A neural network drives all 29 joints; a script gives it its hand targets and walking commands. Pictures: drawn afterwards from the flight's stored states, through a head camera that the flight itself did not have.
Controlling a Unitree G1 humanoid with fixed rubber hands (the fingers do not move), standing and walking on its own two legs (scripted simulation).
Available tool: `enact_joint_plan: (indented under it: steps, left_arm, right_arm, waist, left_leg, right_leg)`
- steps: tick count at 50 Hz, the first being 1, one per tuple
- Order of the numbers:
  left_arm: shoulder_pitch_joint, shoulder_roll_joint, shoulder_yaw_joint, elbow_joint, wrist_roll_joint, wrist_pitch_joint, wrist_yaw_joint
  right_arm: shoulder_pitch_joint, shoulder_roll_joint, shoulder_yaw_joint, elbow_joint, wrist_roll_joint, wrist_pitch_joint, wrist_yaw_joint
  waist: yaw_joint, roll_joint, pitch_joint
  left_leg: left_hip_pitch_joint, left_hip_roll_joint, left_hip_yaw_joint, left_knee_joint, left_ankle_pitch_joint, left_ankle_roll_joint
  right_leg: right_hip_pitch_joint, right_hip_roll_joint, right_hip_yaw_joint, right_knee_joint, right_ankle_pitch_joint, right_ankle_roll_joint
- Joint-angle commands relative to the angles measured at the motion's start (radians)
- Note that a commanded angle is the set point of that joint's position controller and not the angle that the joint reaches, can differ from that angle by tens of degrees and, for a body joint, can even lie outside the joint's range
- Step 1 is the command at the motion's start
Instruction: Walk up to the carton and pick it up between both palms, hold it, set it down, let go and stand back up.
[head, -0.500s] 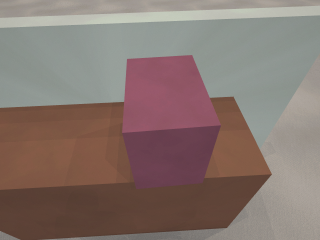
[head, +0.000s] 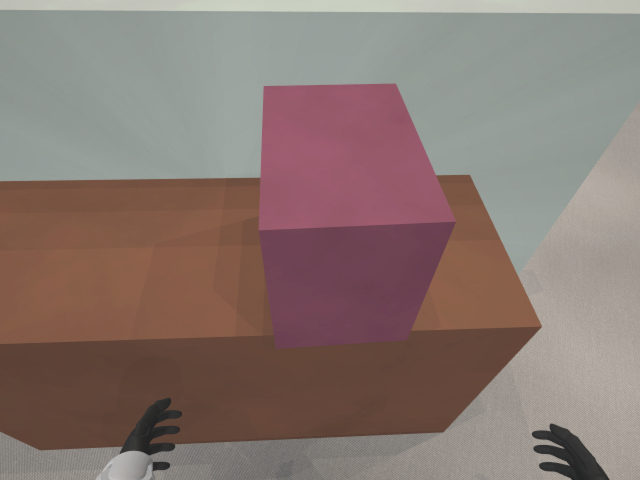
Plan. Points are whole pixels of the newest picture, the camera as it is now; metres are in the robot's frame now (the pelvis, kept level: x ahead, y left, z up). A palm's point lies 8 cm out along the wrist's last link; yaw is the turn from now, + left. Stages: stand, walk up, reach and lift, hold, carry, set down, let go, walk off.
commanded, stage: reach and lift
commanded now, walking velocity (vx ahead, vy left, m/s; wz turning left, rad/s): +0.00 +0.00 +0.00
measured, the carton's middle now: (336, 215) +0.51 -0.01 +0.02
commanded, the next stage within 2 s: none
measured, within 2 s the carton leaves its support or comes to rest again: neither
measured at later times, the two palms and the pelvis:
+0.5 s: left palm (130, 464) +0.17 +0.24 -0.04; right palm out of the picture +0.13 -0.26 -0.04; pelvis -0.01 +0.02 +0.01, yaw -2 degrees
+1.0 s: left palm (156, 458) +0.17 +0.21 -0.02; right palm (555, 459) +0.16 -0.24 -0.02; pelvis +0.02 +0.00 +0.02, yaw -1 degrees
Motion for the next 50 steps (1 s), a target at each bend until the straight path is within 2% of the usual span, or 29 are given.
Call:
enact_joint_plan:
  steps: [1,2,4,7,8,14,15,16,18,21,22,26,27,29,30,32,34,38,39,41,44,45,49,50]
  left_arm:
    - [-0.021,0.129,0.040,-0.140,-0.013,-0.015,0.029]
    - [-0.033,0.123,0.030,-0.169,-0.020,-0.021,0.038]
    - [-0.046,0.120,0.006,-0.179,-0.044,-0.027,0.049]
    - [-0.037,0.120,-0.003,-0.205,-0.065,-0.046,0.061]
    - [-0.040,0.114,-0.013,-0.189,-0.078,-0.049,0.062]
    - [-0.043,0.114,-0.040,-0.228,-0.124,-0.087,0.074]
    - [-0.027,0.098,-0.043,-0.227,-0.127,-0.091,0.078]
    - [-0.027,0.104,-0.032,-0.218,-0.121,-0.098,0.080]
    - [-0.008,0.074,-0.054,-0.230,-0.124,-0.107,0.086]
    - [0.002,0.054,-0.049,-0.235,-0.125,-0.124,0.094]
    - [0.013,0.046,-0.048,-0.224,-0.123,-0.132,0.093]
    - [0.042,0.018,-0.056,-0.244,-0.117,-0.188,0.105]
    - [0.056,0.009,-0.051,-0.246,-0.116,-0.206,0.111]
    - [0.069,-0.004,-0.065,-0.274,-0.119,-0.241,0.117]
    - [0.084,-0.009,-0.064,-0.272,-0.116,-0.259,0.116]
    - [0.095,-0.010,-0.066,-0.282,-0.114,-0.296,0.122]
    - [0.118,-0.017,-0.076,-0.284,-0.118,-0.332,0.120]
    - [0.152,-0.034,-0.095,-0.306,-0.120,-0.414,0.128]
    - [0.175,-0.046,-0.103,-0.304,-0.120,-0.431,0.126]
    - [0.202,-0.052,-0.107,-0.305,-0.123,-0.473,0.125]
    - [0.220,-0.047,-0.099,-0.292,-0.126,-0.519,0.126]
    - [0.241,-0.039,-0.094,-0.285,-0.128,-0.533,0.124]
    - [0.263,-0.037,-0.105,-0.308,-0.127,-0.593,0.121]
    - [0.270,-0.042,-0.121,-0.315,-0.150,-0.606,0.120]
  right_arm:
    - [0.010,-0.187,-0.053,-0.118,0.001,0.010,0.012]
    - [0.016,-0.176,-0.050,-0.143,0.001,0.022,0.021]
    - [0.009,-0.152,-0.053,-0.200,-0.009,0.040,0.031]
    - [0.018,-0.136,-0.063,-0.275,-0.011,0.062,0.041]
    - [0.013,-0.126,-0.062,-0.299,-0.017,0.069,0.041]
    - [0.002,-0.118,-0.088,-0.420,-0.016,0.102,0.045]
    - [0.008,-0.122,-0.093,-0.417,-0.013,0.107,0.053]
    - [0.001,-0.126,-0.090,-0.426,-0.009,0.108,0.053]
    - [0.017,-0.125,-0.088,-0.426,0.006,0.119,0.065]
    - [0.009,-0.126,-0.083,-0.450,0.019,0.123,0.074]
    - [0.026,-0.125,-0.083,-0.443,0.018,0.126,0.073]
    - [0.045,-0.133,-0.079,-0.448,0.054,0.101,0.086]
    - [0.055,-0.124,-0.064,-0.451,0.068,0.091,0.090]
    - [0.068,-0.133,-0.077,-0.447,0.087,0.071,0.097]
    - [0.076,-0.121,-0.062,-0.453,0.098,0.058,0.098]
    - [0.083,-0.124,-0.059,-0.443,0.116,0.032,0.098]
    - [0.096,-0.112,-0.053,-0.459,0.129,0.003,0.094]
    - [0.131,-0.099,-0.039,-0.434,0.167,-0.060,0.088]
    - [0.143,-0.097,-0.042,-0.436,0.169,-0.075,0.085]
    - [0.154,-0.089,-0.021,-0.440,0.182,-0.109,0.079]
    - [0.155,-0.069,0.003,-0.458,0.200,-0.149,0.065]
    - [0.176,-0.066,0.016,-0.467,0.204,-0.158,0.058]
    - [0.202,-0.055,0.029,-0.456,0.217,-0.196,0.041]
    - [0.208,-0.059,0.030,-0.451,0.217,-0.203,0.040]
  waist:
    - [0.000,0.042,-0.123]
    - [0.001,0.058,-0.117]
    - [0.002,0.035,-0.079]
    - [0.011,0.027,-0.077]
    - [0.012,0.006,-0.062]
    - [0.022,0.012,-0.100]
    - [0.015,0.010,-0.088]
    - [0.027,0.016,-0.089]
    - [0.023,0.027,-0.092]
    - [0.030,0.016,-0.087]
    - [0.021,-0.008,-0.084]
    - [0.024,0.001,-0.103]
    - [0.037,-0.002,-0.092]
    - [0.025,0.010,-0.120]
    - [0.039,0.001,-0.120]
    - [0.038,0.006,-0.130]
    - [0.039,0.000,-0.130]
    - [0.039,0.036,-0.149]
    - [0.034,0.024,-0.154]
    - [0.043,0.045,-0.168]
    - [0.058,0.025,-0.151]
    - [0.055,0.013,-0.150]
    - [0.049,0.023,-0.138]
    - [0.035,0.009,-0.130]
  left_leg:
    - [0.154,-0.042,0.043,-0.098,0.154,0.013]
    - [0.148,-0.040,0.050,-0.116,0.107,0.014]
    - [0.122,-0.038,0.063,-0.146,0.025,0.021]
    - [0.118,-0.039,0.074,-0.172,-0.006,0.024]
    - [0.100,-0.040,0.081,-0.181,-0.035,0.030]
    - [0.092,-0.038,0.092,-0.218,-0.054,0.033]
    - [0.091,-0.033,0.088,-0.230,-0.063,0.029]
    - [0.090,-0.037,0.090,-0.233,-0.062,0.035]
    - [0.092,-0.027,0.084,-0.254,-0.066,0.028]
    - [0.110,-0.028,0.081,-0.262,-0.036,0.024]
    - [0.120,-0.026,0.079,-0.270,-0.036,0.030]
    - [0.135,-0.023,0.067,-0.277,0.024,0.016]
    - [0.135,-0.022,0.064,-0.284,0.042,0.014]
    - [0.155,-0.019,0.052,-0.284,0.086,0.002]
    - [0.163,-0.022,0.052,-0.283,0.098,0.004]
    - [0.170,-0.024,0.046,-0.277,0.124,0.002]
    - [0.182,-0.028,0.042,-0.273,0.166,0.000]
    - [0.203,-0.032,0.036,-0.253,0.251,-0.013]
    - [0.213,-0.029,0.031,-0.254,0.267,-0.012]
    - [0.209,-0.034,0.038,-0.249,0.298,-0.015]
    - [0.189,-0.040,0.041,-0.245,0.325,-0.013]
    - [0.188,-0.046,0.047,-0.238,0.354,-0.008]
    - [0.183,-0.053,0.046,-0.236,0.365,-0.014]
    - [0.185,-0.053,0.045,-0.234,0.356,-0.012]
  right_leg:
    - [-0.058,-0.017,-0.032,-0.119,0.258,-0.007]
    - [-0.060,-0.022,-0.028,-0.132,0.194,-0.012]
    - [-0.089,-0.033,-0.016,-0.156,0.113,-0.014]
    - [-0.076,-0.037,-0.013,-0.178,0.075,-0.011]
    - [-0.088,-0.037,-0.012,-0.186,0.044,-0.010]
    - [-0.076,-0.034,-0.016,-0.200,0.004,-0.010]
    - [-0.077,-0.029,-0.023,-0.203,-0.005,-0.011]
    - [-0.072,-0.030,-0.016,-0.207,-0.013,-0.009]
    - [-0.067,-0.028,-0.018,-0.215,-0.014,-0.013]
    - [-0.070,-0.026,-0.018,-0.230,0.006,-0.009]
    - [-0.065,-0.024,-0.017,-0.238,0.007,-0.005]
    - [-0.047,-0.018,-0.011,-0.247,0.066,-0.008]
    - [-0.041,-0.018,-0.007,-0.254,0.085,-0.011]
    - [-0.035,-0.010,-0.010,-0.251,0.131,-0.012]
    - [-0.031,-0.011,-0.003,-0.259,0.137,-0.010]
    - [-0.029,-0.012,0.004,-0.264,0.161,-0.011]
    - [-0.019,-0.008,0.004,-0.267,0.196,-0.008]
    - [-0.009,-0.004,0.010,-0.268,0.253,-0.014]
    - [0.001,-0.001,0.009,-0.274,0.261,-0.019]
    - [0.021,-0.006,0.016,-0.278,0.277,-0.019]
    - [0.044,-0.005,0.024,-0.278,0.290,-0.012]
    - [0.057,-0.006,0.026,-0.274,0.329,-0.006]
    - [0.086,-0.006,0.035,-0.278,0.329,-0.002]
    - [0.069,-0.008,0.035,-0.281,0.331,0.001]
